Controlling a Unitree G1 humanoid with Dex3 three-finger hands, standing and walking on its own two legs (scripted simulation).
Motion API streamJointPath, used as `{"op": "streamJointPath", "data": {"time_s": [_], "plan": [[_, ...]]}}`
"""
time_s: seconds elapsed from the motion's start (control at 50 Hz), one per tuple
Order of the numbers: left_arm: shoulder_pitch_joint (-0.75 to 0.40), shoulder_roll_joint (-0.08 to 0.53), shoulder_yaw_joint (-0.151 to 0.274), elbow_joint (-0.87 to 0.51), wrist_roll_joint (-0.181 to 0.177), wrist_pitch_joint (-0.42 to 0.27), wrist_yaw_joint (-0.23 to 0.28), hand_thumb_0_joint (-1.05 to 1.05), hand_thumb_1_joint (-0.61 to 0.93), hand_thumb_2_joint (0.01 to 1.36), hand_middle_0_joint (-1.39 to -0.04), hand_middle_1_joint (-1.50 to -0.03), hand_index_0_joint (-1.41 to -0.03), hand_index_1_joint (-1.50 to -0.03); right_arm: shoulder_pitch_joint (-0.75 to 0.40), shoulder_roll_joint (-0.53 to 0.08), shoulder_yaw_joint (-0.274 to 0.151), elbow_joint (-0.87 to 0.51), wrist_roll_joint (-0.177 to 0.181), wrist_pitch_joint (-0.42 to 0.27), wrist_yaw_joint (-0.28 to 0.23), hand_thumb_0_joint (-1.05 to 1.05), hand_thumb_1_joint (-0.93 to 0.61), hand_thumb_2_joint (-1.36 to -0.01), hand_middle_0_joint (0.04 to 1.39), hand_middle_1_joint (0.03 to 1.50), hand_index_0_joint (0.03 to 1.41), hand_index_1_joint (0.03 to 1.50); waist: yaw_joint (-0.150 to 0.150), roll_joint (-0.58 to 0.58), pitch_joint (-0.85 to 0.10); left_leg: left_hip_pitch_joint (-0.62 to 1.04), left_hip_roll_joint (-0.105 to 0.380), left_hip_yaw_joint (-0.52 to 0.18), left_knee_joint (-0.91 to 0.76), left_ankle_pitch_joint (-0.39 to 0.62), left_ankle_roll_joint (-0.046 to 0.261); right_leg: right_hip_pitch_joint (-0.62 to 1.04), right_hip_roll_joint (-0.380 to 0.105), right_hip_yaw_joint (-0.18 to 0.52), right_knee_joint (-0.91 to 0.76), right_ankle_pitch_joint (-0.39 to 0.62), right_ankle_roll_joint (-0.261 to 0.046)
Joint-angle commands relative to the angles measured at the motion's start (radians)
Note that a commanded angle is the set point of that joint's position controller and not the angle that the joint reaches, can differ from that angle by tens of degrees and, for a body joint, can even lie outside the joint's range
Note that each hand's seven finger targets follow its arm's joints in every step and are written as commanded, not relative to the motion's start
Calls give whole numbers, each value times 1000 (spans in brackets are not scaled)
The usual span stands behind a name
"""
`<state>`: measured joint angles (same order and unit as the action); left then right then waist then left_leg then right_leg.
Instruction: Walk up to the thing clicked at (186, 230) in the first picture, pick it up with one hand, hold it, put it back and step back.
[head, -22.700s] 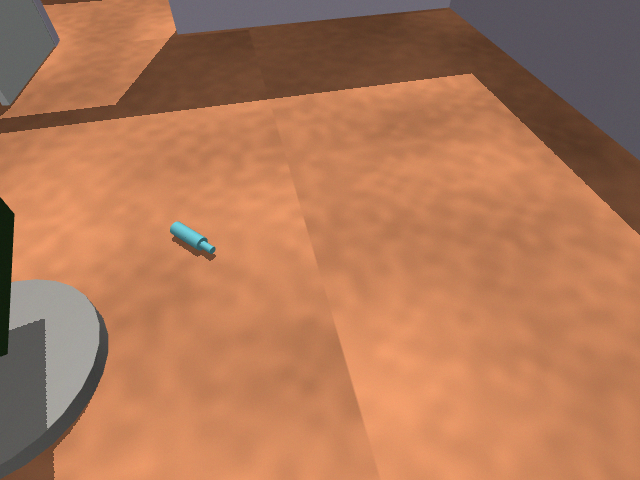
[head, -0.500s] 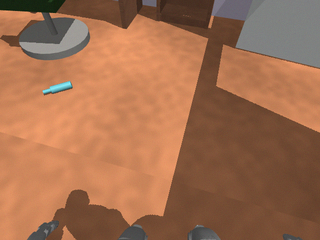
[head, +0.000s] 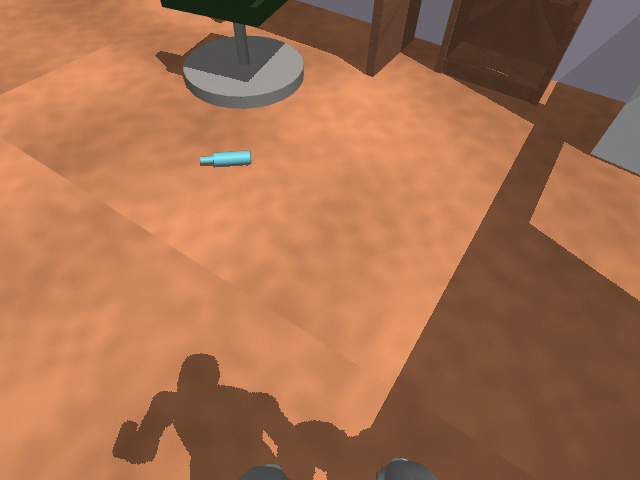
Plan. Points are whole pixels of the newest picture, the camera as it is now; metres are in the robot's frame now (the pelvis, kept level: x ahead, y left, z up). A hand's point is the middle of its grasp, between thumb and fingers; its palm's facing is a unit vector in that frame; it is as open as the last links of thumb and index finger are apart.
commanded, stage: walk up
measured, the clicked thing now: (225, 158) +1.45 +0.45 -0.71
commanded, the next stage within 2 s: stand in 0.92 s
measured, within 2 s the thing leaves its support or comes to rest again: neither
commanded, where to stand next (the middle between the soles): +0.10 -0.02 m, yaw +7 degrees
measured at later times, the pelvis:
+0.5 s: pelvis +0.01 -0.01 +0.01, yaw +8 degrees
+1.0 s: pelvis +0.02 -0.02 +0.04, yaw +10 degrees
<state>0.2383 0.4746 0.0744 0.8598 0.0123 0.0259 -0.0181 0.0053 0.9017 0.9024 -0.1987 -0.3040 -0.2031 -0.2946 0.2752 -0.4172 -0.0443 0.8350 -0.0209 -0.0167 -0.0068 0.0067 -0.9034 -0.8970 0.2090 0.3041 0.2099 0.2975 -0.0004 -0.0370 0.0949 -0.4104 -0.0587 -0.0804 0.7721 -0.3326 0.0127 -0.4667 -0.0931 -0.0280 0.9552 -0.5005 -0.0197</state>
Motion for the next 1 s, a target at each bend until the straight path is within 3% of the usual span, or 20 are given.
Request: {"op": "streamJointPath", "data": {"time_s": [0.0,0.02,0.04,0.06,0.08,0.12,0.16,0.22,0.24,0.26,0.28,0.3,0.34,0.38,0.42,0.46,0.48,0.54,0.66,0.98], "plan": [[51,123,37,-51,-5,-44,16,0,900,900,-200,-300,-200,-300,-68,-263,-64,-77,4,-19,-27,0,-900,-900,200,300,200,300,43,168,-124,-23,185,-277,-175,171,174,187,48,-23,-282,96,-17],[58,131,38,-42,2,-54,20,0,900,900,-200,-300,-200,-300,-70,-225,-50,-78,11,-14,-27,0,-900,-900,200,300,200,300,55,134,-129,-51,142,-231,-103,215,132,260,55,-3,-387,160,-35],[68,177,44,-45,20,-64,26,0,900,900,-200,-300,-200,-300,-56,-161,-31,-79,26,-12,-28,0,-900,-900,200,300,200,300,58,-2,-145,-96,76,-160,47,198,78,293,-77,201,-506,148,-77],[19,276,63,-60,20,-63,23,0,900,900,-200,-300,-200,-300,-64,-168,-38,-84,24,-10,-33,0,-900,-900,200,300,200,300,54,-170,-111,-186,-43,-42,159,-115,37,247,-276,464,-617,6,-183],[-58,313,73,-78,22,-61,18,0,900,900,-200,-300,-200,-300,-46,-223,-60,-60,14,-10,-42,0,-900,-900,200,300,200,300,30,-192,-65,-148,20,-9,263,-290,14,150,-409,569,-644,-18,-277],[-67,241,56,-83,17,-63,16,0,900,900,-200,-300,-200,-300,-39,-252,-71,-28,15,-15,-26,0,-900,-900,200,300,200,300,17,-66,-9,-136,44,10,241,-228,14,148,-313,384,-602,38,-231],[-37,236,47,-52,25,-66,18,0,900,900,-200,-300,-200,-300,-38,-207,-66,-13,15,-22,-13,0,-900,-900,200,300,200,300,23,-133,-23,-71,46,61,114,-177,16,149,-241,254,-548,150,-176],[-57,195,28,-52,11,-50,4,0,900,900,-200,-300,-200,-300,34,-162,-57,40,14,-40,-3,0,-900,-900,200,300,200,300,-11,-132,-113,183,-17,129,-194,4,12,118,-156,84,-385,273,-127],[-41,145,12,-47,4,-45,4,0,900,900,-200,-300,-200,-300,43,-167,-61,51,8,-49,-10,0,-900,-900,200,300,200,300,-22,-67,-146,269,9,62,-294,40,21,89,-139,42,-275,305,-95],[-26,80,-9,-51,-5,-41,3,0,900,900,-200,-300,-200,-300,16,-205,-69,41,-5,-58,-18,0,-900,-900,200,300,200,300,-16,78,-169,353,142,-191,-369,19,67,-31,-88,1,-129,243,-31],[-32,78,-8,-44,-19,-31,8,0,900,900,-200,-300,-200,-300,-44,-290,-76,15,-6,-59,-22,0,-900,-900,200,300,200,300,-3,188,-134,265,339,-481,-412,-66,187,-104,4,-10,-128,-37,8],[-69,160,17,-30,-9,-30,17,0,900,900,-200,-300,-200,-300,-54,-312,-83,19,5,-55,-21,0,-900,-900,200,300,200,300,-24,119,-99,151,365,-501,-395,-44,253,-19,-27,58,-76,-116,4],[-39,121,7,-7,-15,-35,17,0,900,900,-200,-300,-200,-300,-112,-245,-54,23,6,-56,-24,0,-900,-900,200,300,200,300,8,111,-103,203,293,-334,-319,206,213,-18,-27,60,-119,-57,0],[28,112,2,38,-19,-50,22,0,900,900,-200,-300,-200,-300,-161,-230,-42,31,20,-55,-24,0,-900,-900,200,300,200,300,42,165,-135,138,244,-198,-252,361,150,134,-10,17,-286,122,-10],[9,124,2,60,-8,-63,21,0,900,900,-200,-300,-200,-300,-181,-186,-22,46,28,-41,-17,0,-900,-900,200,300,200,300,42,103,-127,41,165,-113,-210,274,68,275,-14,52,-433,326,-24],[-84,186,2,43,-1,-67,17,0,900,900,-200,-300,-200,-300,-143,-175,-21,77,30,-31,-14,0,-900,-900,200,300,200,300,-8,0,-112,111,80,-44,-191,70,26,178,-128,184,-500,259,-85],[-122,172,-6,41,-5,-64,15,0,900,900,-200,-300,-200,-300,-130,-175,-21,104,24,-30,-14,0,-900,-900,200,300,200,300,-22,7,-107,148,90,-64,-229,49,27,153,-127,168,-496,232,-80],[-112,128,-26,73,-14,-60,13,0,900,900,-200,-300,-200,-300,-203,-196,-14,126,21,-38,-7,0,-900,-900,200,300,200,300,14,52,-111,133,149,-138,-313,89,54,211,-44,55,-475,233,-29],[-152,133,-26,127,-18,-62,14,0,900,900,-200,-300,-200,-300,-224,-177,4,186,25,-38,-7,0,-900,-900,200,300,200,300,14,33,-146,176,137,-97,-343,262,30,311,-69,50,-538,337,-24],[-229,112,-31,205,-15,-66,19,0,900,900,-200,-300,-200,-300,-275,-144,3,254,20,-16,0,0,-900,-900,200,300,200,300,4,43,-142,253,155,-63,-445,332,-1,382,-64,66,-664,385,4]]}}
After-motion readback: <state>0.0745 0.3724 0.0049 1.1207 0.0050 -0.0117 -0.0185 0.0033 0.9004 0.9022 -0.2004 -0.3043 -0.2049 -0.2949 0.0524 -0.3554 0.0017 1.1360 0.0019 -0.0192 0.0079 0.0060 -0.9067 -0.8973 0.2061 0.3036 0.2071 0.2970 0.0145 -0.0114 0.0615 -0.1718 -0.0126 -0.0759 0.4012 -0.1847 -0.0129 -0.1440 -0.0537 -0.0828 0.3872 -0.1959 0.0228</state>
